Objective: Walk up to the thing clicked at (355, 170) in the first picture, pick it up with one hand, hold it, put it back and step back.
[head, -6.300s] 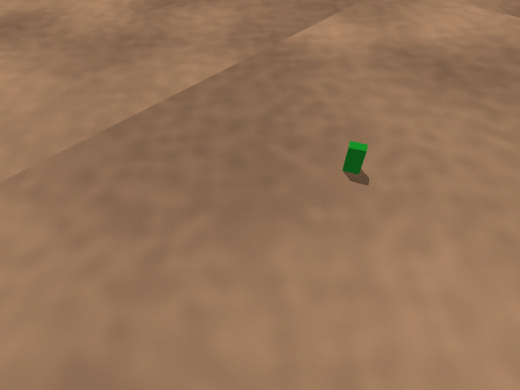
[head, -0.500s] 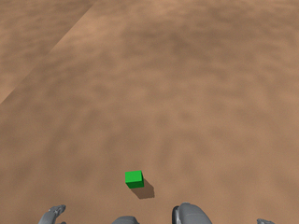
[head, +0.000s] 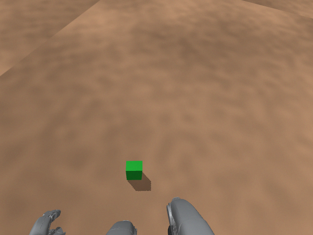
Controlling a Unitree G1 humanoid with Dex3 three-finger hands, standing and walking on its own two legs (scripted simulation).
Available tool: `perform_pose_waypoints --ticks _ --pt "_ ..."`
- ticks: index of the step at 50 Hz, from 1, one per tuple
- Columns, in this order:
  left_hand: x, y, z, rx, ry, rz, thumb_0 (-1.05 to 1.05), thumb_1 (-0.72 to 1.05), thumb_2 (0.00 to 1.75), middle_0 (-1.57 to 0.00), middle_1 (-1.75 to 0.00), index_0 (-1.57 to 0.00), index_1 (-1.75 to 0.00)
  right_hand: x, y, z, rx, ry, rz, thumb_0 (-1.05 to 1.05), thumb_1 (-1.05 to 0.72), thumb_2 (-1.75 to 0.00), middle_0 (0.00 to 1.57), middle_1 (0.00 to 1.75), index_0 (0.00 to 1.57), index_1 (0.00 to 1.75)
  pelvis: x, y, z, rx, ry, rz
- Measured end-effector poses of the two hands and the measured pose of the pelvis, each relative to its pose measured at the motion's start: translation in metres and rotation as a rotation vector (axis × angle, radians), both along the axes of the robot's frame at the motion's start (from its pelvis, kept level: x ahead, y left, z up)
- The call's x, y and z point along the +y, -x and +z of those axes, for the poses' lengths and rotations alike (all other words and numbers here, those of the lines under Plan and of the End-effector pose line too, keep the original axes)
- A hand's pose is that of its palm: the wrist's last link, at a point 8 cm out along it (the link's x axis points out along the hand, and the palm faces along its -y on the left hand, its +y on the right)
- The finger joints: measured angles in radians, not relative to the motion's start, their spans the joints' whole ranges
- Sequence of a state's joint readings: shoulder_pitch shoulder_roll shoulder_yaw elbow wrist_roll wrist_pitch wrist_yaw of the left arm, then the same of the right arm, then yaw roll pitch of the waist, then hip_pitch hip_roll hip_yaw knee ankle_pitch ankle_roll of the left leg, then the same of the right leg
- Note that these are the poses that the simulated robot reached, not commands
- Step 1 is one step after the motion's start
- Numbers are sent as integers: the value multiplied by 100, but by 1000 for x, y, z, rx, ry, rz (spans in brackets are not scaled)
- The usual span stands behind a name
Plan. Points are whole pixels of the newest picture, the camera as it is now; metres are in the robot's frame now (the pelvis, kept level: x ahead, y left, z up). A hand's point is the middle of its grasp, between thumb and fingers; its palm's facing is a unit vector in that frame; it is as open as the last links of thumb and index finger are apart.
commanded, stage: walk up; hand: left
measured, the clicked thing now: (134, 170) +0.49 +0.08 -0.67
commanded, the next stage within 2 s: none
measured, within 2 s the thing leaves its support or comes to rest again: neither
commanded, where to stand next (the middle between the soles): +0.09 -0.04 m, yaw -7 degrees
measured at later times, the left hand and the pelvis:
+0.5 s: hand out of the picture +0.00 +0.24 -0.10, palm faces -0.06 -0.88 -0.47, open 7.4 cm; pelvis -0.03 -0.05 +0.02, yaw -6 degrees
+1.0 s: hand (76, 228) +0.15 +0.22 -0.15, palm faces -0.07 -0.94 -0.32, open 7.4 cm; pelvis +0.03 -0.02 +0.01, yaw -2 degrees
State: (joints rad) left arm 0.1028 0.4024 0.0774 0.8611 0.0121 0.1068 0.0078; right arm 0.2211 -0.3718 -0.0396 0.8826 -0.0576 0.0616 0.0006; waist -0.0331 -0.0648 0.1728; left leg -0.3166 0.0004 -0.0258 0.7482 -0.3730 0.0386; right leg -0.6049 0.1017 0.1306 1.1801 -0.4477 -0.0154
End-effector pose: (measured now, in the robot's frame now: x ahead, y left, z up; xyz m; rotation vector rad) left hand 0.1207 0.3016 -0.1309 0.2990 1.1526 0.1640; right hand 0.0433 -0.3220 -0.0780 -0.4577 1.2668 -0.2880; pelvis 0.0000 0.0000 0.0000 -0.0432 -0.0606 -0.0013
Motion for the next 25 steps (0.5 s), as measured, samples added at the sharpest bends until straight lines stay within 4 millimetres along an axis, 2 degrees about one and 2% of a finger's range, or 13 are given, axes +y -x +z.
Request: perform_pose_waypoints --ticks 3,6,9,12,18,21,25 --pt "11 46 5 77 0 26 1 91 90 -21 -30 -20 -30 3 9 14 -9 5 6 0 -90 -90 21 30 20 30 2 10 11 33 2 -18" --pt "20 90 13 162 -13 14 1 91 90 -21 -30 -20 -30 5 9 24 -73 -12 8 0 -90 -90 21 30 20 30 3 14 19 43 2 -44" --pt "26 118 24 226 -38 -10 1 91 90 -21 -30 -20 -30 2 10 31 -156 -32 1 0 -90 -90 21 30 20 30 0 15 24 37 2 -77" --pt "28 124 35 219 -70 -26 1 91 90 -21 -30 -20 -30 -6 19 31 -193 -48 -5 0 -90 -90 21 30 20 30 -7 19 25 24 -1 -87" --pt "10 105 60 75 -121 -61 1 91 90 -21 -30 -20 -30 -38 45 8 -170 -86 -31 0 -90 -90 21 30 20 30 -29 27 20 -4 -29 -103" --pt "-1 110 64 16 -166 -57 1 91 90 -21 -30 -20 -30 -55 45 -13 -159 -100 -54 0 -90 -90 21 30 20 30 -43 30 9 -15 -37 -103" --pt "-20 127 75 38 -173 -24 1 91 90 -21 -30 -20 -30 -56 36 -19 -164 -168 -66 1 -90 -90 20 29 20 30 -48 25 18 -27 -38 -104"
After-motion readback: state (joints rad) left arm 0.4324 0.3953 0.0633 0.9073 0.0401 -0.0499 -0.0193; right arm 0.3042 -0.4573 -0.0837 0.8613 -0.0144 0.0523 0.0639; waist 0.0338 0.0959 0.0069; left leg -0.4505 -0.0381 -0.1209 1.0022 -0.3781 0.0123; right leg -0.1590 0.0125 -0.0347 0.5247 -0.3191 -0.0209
